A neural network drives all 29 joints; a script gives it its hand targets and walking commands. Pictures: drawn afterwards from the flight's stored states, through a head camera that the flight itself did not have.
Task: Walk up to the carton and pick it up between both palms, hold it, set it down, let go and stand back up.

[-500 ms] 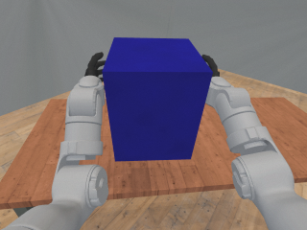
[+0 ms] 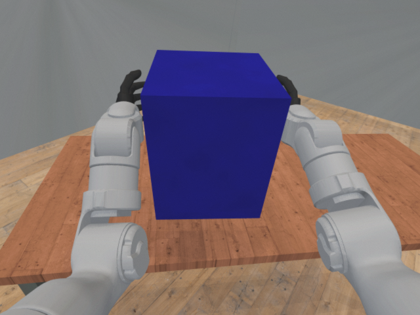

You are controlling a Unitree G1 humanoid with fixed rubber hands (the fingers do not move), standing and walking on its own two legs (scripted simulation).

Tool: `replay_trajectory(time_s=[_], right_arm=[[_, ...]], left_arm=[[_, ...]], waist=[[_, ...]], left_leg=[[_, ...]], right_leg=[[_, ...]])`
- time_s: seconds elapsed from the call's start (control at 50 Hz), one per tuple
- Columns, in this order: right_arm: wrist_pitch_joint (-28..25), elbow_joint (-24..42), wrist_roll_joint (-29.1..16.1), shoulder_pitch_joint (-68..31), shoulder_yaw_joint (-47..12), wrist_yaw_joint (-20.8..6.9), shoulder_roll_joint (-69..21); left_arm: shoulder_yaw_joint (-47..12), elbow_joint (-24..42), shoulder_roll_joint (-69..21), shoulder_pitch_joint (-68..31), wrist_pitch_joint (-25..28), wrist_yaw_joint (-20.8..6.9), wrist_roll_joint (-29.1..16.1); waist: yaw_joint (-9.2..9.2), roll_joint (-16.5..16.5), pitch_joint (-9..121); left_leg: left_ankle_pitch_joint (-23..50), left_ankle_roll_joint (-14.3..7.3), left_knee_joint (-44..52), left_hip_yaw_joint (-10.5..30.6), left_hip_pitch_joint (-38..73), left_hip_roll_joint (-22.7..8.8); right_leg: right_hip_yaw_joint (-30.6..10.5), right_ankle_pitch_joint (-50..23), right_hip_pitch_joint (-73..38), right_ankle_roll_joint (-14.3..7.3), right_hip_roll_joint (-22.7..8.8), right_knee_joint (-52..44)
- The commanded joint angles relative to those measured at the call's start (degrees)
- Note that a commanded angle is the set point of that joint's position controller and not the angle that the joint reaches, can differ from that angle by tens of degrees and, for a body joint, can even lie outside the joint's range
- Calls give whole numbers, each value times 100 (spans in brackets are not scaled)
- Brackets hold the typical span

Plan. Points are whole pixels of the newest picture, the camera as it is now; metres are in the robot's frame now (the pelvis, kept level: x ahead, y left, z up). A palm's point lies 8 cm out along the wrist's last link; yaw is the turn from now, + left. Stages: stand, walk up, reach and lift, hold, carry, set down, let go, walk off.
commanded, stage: hold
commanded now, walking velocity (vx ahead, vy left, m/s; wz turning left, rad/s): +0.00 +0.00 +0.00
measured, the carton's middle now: (208, 134) +0.37 +0.00 +0.23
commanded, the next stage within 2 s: set down in 0.04 s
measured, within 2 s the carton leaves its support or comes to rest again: neither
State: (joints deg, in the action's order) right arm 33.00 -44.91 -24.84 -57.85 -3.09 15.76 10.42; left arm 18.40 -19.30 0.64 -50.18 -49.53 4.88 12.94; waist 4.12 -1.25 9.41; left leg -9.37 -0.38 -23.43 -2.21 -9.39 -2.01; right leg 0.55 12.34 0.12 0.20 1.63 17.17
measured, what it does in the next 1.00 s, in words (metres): stands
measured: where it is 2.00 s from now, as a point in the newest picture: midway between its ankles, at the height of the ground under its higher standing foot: outside the picture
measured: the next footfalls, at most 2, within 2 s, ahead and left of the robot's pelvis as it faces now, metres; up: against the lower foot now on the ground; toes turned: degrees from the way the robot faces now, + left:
none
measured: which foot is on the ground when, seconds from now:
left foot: down 0.00-1.00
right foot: down 0.00-1.00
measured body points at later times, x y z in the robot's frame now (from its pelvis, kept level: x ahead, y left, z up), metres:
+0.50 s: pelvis +0.00 +0.00 +0.00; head -0.11 +0.04 +0.44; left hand +0.37 +0.19 +0.29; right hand +0.39 -0.11 +0.28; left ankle +0.04 +0.11 -0.75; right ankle -0.03 -0.12 -0.75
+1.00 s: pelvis +0.01 +0.00 +0.00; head -0.04 +0.04 +0.45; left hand +0.39 +0.18 +0.23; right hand +0.42 -0.11 +0.22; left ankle +0.04 +0.11 -0.75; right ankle -0.03 -0.12 -0.75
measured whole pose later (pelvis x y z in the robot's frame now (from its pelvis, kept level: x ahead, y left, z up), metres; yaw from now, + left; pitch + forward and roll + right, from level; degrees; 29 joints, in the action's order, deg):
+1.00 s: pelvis +0.01 +0.00 +0.00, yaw +1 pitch -6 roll -1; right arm 12.8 -45.2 -14.9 -48.3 -0.5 11.0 6.0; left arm 18.5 -15.8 -3.0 -44.3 -35.2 2.6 18.8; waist 1.1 -3.9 1.3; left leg -9.0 -0.8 -21.2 -1.7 -5.9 -0.8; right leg 1.2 12.4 -3.6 0.3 0.6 15.2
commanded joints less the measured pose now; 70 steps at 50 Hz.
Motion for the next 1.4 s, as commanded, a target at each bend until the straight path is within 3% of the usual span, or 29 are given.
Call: replay_trajectory(time_s=[0.0,0.02,0.04,0.08,0.1,0.14,0.2,0.26,0.28,0.3,0.36,0.42,0.54,0.64,0.66,0.68,0.7,0.76,0.82,0.84,0.92,0.98,1.02,1.16,1.26,1.38], right_arm=[[-121,1930,-719,-5149,-1173,-640,-4197],[-143,2041,-763,-5174,-1216,-645,-4188],[-187,2561,-1066,-5287,-1978,-649,-4388],[-113,2877,-1137,-5261,-1950,-577,-4303],[-89,2740,-1051,-5190,-1806,-539,-4255],[-112,2308,-736,-5192,-1313,-537,-4078],[-356,1632,-140,-5214,-731,-676,-3971],[-799,1149,396,-5261,-287,-817,-3781],[-947,798,619,-5020,-93,-861,-3702],[-1147,649,823,-4946,45,-904,-3547],[-1603,370,1255,-4647,336,-964,-3449],[-1989,313,1467,-4419,438,-983,-3342],[-2646,1111,1412,-4600,126,-995,-3357],[-2877,1972,1167,-5001,-405,-1066,-3475],[-2913,2252,1078,-5191,-680,-1079,-3526],[-2927,2464,1003,-5265,-766,-1071,-3537],[-2925,2599,937,-5282,-904,-1070,-3581],[-2785,2528,860,-5018,-1031,-1047,-3564],[-2581,2176,867,-4626,-1134,-1039,-3610],[-2535,2087,863,-4409,-1158,-1024,-3581],[-2483,2101,773,-4174,-1254,-950,-3660],[-2491,2161,823,-3943,-1236,-898,-3648],[-2483,2060,900,-3751,-1173,-874,-3658],[-2668,2680,1050,-3860,-1294,-841,-3820],[-2637,2421,1234,-3596,-1159,-891,-3781],[-2742,2432,1375,-3477,-1182,-957,-3927]], left_arm=[[-2508,557,-3479,-4786,403,-841,-993],[-2573,704,-3503,-4861,427,-841,-1040],[-2599,1178,-3342,-4809,421,-855,-1166],[-2767,1419,-3482,-4702,332,-839,-1163],[-2553,1296,-3330,-4752,316,-847,-1066],[-2328,984,-3253,-4907,298,-950,-881],[-1983,581,-3125,-5190,519,-1100,-696],[-1521,-189,-2903,-4971,824,-1262,-415],[-1370,-577,-2885,-4792,930,-1325,-295],[-1197,-972,-2824,-4475,1012,-1393,-160],[-969,-1148,-2727,-4175,1285,-1502,86],[-1004,-1157,-2863,-3957,1486,-1568,135],[-1809,-515,-3311,-3868,1706,-1509,-58],[-2475,52,-3636,-3827,1747,-1258,-167],[-2591,152,-3700,-3827,1752,-1191,-210],[-2758,206,-3784,-3804,1745,-1117,-271],[-2791,264,-3778,-3725,1745,-1060,-293],[-2877,403,-3774,-3492,1687,-932,-284],[-2548,185,-3530,-3047,1558,-955,-130],[-2518,159,-3504,-2906,1525,-993,-154],[-2327,333,-3457,-2638,1480,-1084,-106],[-2370,521,-3438,-2436,1470,-1157,-91],[-2408,536,-3446,-2353,1481,-1227,-71],[-2977,1154,-3566,-2610,1672,-1250,-281],[-2643,881,-3360,-2278,1652,-1333,-84],[-2502,898,-3330,-2184,1745,-1376,-38]], waist=[[63,298,1596],[77,342,1776],[-505,134,2316],[-223,269,2663],[-204,247,2409],[-90,239,1821],[-49,338,1179],[-163,194,822],[-97,255,608],[-130,245,398],[-145,176,441],[-3,185,504],[229,510,1026],[50,768,1538],[-100,777,1777],[-77,783,1932],[-189,794,2145],[-177,733,2216],[-322,459,1831],[-295,410,1714],[-310,248,1654],[-300,261,1522],[-190,259,1295],[-127,424,1745],[-252,401,1289],[-409,342,1652]], left_leg=[[962,188,163,344,1618,196],[1130,206,143,359,1691,188],[2120,-66,14,332,1835,233],[2587,5,-125,423,1961,220],[2371,-5,-104,387,1927,222],[1471,-42,111,282,1835,207],[486,-19,402,210,1508,196],[-97,-74,560,152,1386,228],[-250,-83,616,148,1372,222],[-272,-113,659,128,1354,252],[101,-88,680,123,1561,255],[497,-38,629,92,1855,240],[1405,174,303,79,2238,200],[1715,274,157,91,2342,181],[1841,281,99,118,2373,166],[1915,295,87,139,2406,178],[1961,284,5,130,2512,177],[1988,297,21,175,2543,165],[1703,164,156,120,2306,203],[1652,128,188,86,2298,212],[2230,137,113,79,2408,244],[2417,179,99,92,2462,265],[2321,191,100,67,2492,255],[2761,320,-36,74,2650,266],[2041,213,174,-40,2223,298],[2088,167,198,-112,2126,318]], right_leg=[[-132,-1011,985,425,254,-409],[-130,-1182,918,423,234,-386],[-271,-1907,381,274,256,-223],[-294,-2470,327,292,249,-146],[-336,-2302,366,300,215,-186],[-272,-1298,717,285,174,-372],[-189,-368,887,243,94,-489],[-84,244,982,231,33,-616],[-3,348,1036,220,15,-649],[64,447,1018,197,0,-677],[185,163,771,254,15,-656],[276,-237,563,308,42,-631],[435,-787,356,275,78,-576],[477,-850,437,199,121,-506],[488,-898,409,169,142,-489],[474,-898,457,182,140,-478],[432,-967,461,166,126,-484],[439,-1049,584,167,144,-464],[375,-963,498,201,122,-482],[350,-998,477,219,92,-460],[322,-1548,312,239,159,-416],[345,-1711,344,244,202,-383],[342,-1671,417,236,171,-426],[338,-2044,437,246,170,-300],[291,-1604,428,277,44,-350],[274,-1902,302,345,5,-234]])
